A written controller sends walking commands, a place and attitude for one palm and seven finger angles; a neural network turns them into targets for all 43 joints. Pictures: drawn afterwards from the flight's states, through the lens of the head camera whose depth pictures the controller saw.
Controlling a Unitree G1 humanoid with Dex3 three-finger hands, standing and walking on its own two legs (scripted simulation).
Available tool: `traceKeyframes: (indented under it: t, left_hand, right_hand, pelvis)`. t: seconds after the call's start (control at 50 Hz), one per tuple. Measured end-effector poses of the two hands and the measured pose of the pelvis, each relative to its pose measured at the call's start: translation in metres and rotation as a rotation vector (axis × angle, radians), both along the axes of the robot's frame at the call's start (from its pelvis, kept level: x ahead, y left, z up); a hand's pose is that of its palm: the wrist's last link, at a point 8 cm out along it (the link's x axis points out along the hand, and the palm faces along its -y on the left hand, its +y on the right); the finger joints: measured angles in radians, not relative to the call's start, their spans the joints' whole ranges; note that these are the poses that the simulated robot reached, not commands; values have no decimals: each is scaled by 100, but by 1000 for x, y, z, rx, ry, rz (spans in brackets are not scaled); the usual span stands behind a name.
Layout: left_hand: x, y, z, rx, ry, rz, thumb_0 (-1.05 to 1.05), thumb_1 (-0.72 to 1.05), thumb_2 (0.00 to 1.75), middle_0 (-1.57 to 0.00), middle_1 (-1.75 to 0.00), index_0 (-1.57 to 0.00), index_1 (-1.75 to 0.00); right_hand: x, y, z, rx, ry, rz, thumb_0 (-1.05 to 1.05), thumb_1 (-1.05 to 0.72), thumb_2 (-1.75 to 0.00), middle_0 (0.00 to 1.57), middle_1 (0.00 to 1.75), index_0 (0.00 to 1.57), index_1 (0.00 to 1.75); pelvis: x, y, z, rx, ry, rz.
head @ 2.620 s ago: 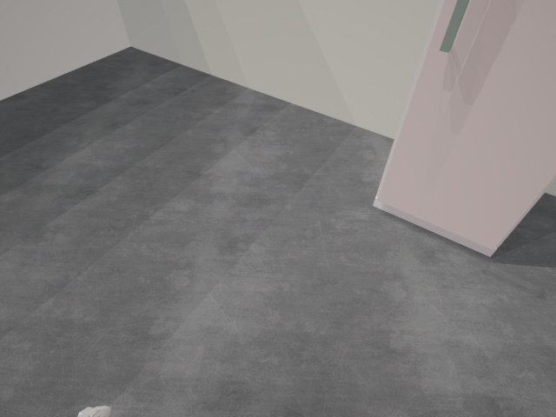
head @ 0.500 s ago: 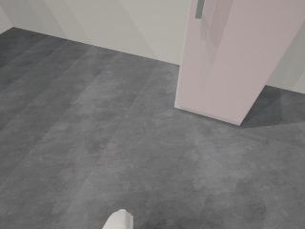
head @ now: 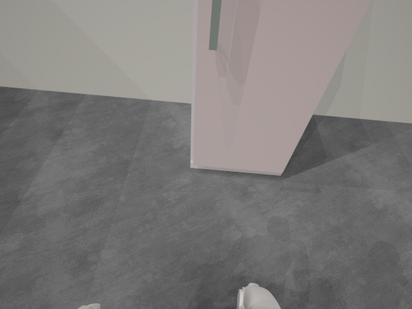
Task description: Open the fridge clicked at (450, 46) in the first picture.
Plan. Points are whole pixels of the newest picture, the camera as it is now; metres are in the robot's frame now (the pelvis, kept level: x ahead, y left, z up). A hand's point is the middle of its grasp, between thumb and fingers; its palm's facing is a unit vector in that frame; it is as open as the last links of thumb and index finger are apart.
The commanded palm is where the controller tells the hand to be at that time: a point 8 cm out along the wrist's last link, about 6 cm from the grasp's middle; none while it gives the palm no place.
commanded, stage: walk to a spot facing it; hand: left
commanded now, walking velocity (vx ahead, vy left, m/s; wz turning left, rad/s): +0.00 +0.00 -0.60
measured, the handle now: out of the picture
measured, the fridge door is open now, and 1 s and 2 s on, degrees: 0 0 0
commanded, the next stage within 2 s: take the last steps up to it in 0.14 s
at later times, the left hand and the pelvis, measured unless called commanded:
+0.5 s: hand (150, 262) +0.25 +0.15 -0.18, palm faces -0.18 -0.97 -0.17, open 7.3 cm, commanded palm none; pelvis +0.12 -0.01 -0.01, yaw -10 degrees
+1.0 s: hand (153, 228) +0.34 +0.16 -0.18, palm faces -0.16 -0.98 -0.14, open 7.3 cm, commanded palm none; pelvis +0.27 -0.01 +0.00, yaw -8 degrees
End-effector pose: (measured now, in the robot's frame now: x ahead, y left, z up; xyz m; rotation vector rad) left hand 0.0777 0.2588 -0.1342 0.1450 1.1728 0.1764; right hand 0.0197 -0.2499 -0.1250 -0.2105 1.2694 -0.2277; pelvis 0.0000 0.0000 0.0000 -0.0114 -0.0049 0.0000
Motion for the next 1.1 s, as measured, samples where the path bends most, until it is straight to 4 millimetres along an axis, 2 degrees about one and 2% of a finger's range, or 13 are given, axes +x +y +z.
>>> traceKeyframes:
  t: [0.06, 0.14, 0.24, 0.3, 0.42, 0.5, 0.56, 0.64, 0.8, 0.88, 0.94, 1.02, 1.1]
  left_hand:
    - [52, -7, 4, 2, -31, -72, 0, 92, 90, -20, -30, -19, -30]
    - [113, -30, 3, 0, -49, -175, 1, 92, 90, -20, -30, -19, -30]
    - [175, -67, -9, 7, -106, -280, 1, 91, 90, -20, -30, -19, -30]
    - [185, -78, -10, 6, -110, -292, 0, 91, 90, -20, -30, -20, -30]
    - [175, -78, -9, -10, -30, -293, 0, 91, 90, -20, -30, -20, -30]
    - [170, -62, -14, -33, -9, -245, 0, 92, 90, -21, -30, -20, -30]
    - [166, -43, -25, -56, 15, -197, 0, 92, 90, -21, -30, -20, -30]
    - [160, -22, -32, -62, 101, -169, 0, 92, 90, -20, -30, -20, -30]
    - [177, -10, -15, -63, 185, -145, 1, 92, 90, -20, -30, -19, -30]
    - [198, -19, -16, -61, 217, -149, 1, 92, 90, -20, -30, -19, -30]
    - [224, -33, -18, -65, 221, -168, 1, 92, 90, -20, -30, -19, -30]
    - [278, -58, -19, -51, 180, -198, 1, 93, 90, -20, -30, -19, -30]
    - [342, -89, -21, -39, 82, -224, 1, 93, 90, -20, -30, -19, -30]
  right_hand:
    - [-19, 0, -4, 8, 76, -66, -1, -93, -90, 20, 30, 20, 30]
    - [-37, 4, -14, 40, 158, -157, 0, -92, -90, 20, 30, 20, 30]
    - [-39, 3, -38, 100, 225, -244, 0, -91, -90, 20, 30, 20, 30]
    - [-17, -1, -43, 101, 209, -256, 0, -91, -90, 20, 30, 20, 30]
    - [60, -6, -29, 80, 35, -225, 0, -91, -90, 20, 30, 20, 30]
    - [101, 2, -17, 67, -40, -182, 0, -91, -90, 20, 30, 19, 30]
    - [125, 11, -13, 43, -65, -152, 0, -91, -90, 20, 30, 20, 30]
    - [134, 27, -7, 22, -61, -160, 0, -92, -90, 20, 30, 20, 30]
    - [112, 62, 6, 73, 135, -214, 0, -91, -90, 20, 30, 20, 30]
    - [103, 74, 6, 111, 227, -256, 0, -91, -90, 20, 30, 20, 30]
    - [101, 78, 4, 139, 284, -289, 0, -91, -90, 20, 30, 20, 30]
    - [106, 74, -1, 176, 349, -322, 0, -90, -90, 20, 30, 20, 30]
    - [125, 54, -15, 208, 404, -331, 0, -90, -90, 20, 30, 20, 30]
  pelvis:
    - [18, 1, -1, 2, 0, -32]
    - [43, -4, -7, 6, 2, -84]
    - [76, -22, -27, 13, 10, -138]
    - [85, -24, -27, -3, -2, -162]
    - [106, -20, -14, -16, 4, -188]
    - [124, -11, -11, -25, 5, -181]
    - [142, 0, -14, -43, 0, -167]
    - [166, 12, -11, -37, -4, -170]
    - [211, 17, 8, -33, 7, -150]
    - [234, 11, 8, -25, 7, -146]
    - [251, 2, 6, -15, 7, -145]
    - [278, -16, -1, -1, 10, -138]
    - [311, -41, -13, 6, 11, -126]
